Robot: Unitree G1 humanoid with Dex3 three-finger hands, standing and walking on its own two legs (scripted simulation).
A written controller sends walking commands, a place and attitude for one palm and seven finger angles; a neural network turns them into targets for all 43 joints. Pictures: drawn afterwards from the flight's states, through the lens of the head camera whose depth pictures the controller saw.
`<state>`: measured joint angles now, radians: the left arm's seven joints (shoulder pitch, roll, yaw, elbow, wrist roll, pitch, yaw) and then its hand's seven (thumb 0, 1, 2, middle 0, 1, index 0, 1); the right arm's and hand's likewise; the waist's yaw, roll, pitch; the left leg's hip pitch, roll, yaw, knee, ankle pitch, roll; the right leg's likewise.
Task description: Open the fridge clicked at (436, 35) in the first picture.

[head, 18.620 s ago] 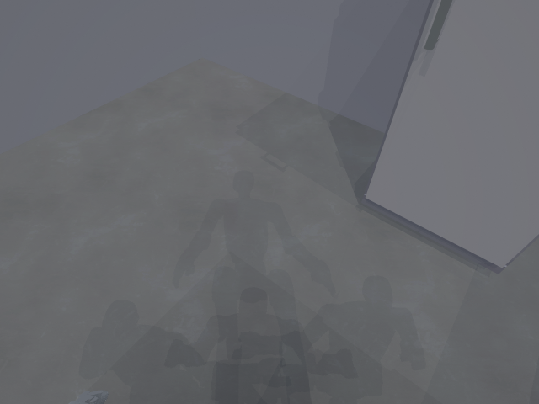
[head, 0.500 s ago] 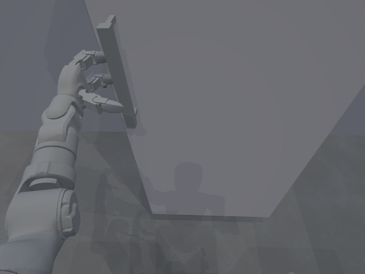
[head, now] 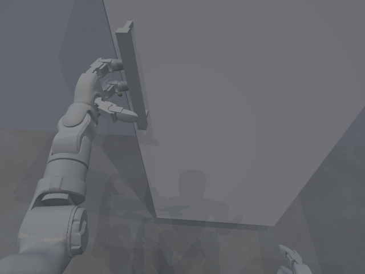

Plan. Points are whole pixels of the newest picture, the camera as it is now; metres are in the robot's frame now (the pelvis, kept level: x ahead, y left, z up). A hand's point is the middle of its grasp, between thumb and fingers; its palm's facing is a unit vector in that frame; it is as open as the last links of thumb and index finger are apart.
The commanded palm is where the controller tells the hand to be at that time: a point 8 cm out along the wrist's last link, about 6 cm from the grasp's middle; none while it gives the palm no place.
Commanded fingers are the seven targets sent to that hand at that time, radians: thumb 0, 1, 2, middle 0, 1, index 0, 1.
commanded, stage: slide the fingers in behind the handle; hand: left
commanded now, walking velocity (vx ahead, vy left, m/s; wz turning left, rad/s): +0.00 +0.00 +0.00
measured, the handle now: (136, 82) +0.49 +0.14 +0.19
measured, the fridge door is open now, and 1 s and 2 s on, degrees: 0 0 0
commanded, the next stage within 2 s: grip the handle and tug to test in 1.20 s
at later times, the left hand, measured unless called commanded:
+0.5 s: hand (131, 92) +0.44 +0.14 +0.19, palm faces -0.01 -1.00 +0.01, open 14.0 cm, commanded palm +0.41 +0.18 +0.19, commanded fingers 0.00 -0.50 0.30 -0.30 -1.20 -0.30 -1.20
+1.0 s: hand (136, 92) +0.43 +0.12 +0.20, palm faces -0.01 -1.00 +0.01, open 14.0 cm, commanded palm +0.40 +0.17 +0.19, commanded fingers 0.00 -0.50 0.30 -0.30 -1.20 -0.30 -1.20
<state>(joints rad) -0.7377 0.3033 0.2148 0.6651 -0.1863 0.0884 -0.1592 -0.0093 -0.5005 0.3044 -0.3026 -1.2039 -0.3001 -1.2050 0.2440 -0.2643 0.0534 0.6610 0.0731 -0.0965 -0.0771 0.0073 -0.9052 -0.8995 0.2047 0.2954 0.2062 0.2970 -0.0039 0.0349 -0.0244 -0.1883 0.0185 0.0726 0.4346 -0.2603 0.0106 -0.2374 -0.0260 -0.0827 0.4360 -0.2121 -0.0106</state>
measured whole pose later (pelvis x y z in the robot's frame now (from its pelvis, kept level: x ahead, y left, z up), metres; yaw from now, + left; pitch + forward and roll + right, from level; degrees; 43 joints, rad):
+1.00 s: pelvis +0.00 -0.01 +0.00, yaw -1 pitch +1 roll +0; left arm -0.74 0.24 0.20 0.65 -0.16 0.10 -0.08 -0.01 -0.50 0.30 -0.30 -1.20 -0.30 -1.20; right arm 0.25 -0.24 0.06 0.66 0.06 -0.06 -0.06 0.01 -0.91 -0.90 0.20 0.30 0.21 0.30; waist -0.01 0.04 -0.03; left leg -0.17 0.03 0.08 0.42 -0.25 0.00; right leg -0.23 -0.01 -0.07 0.43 -0.20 -0.02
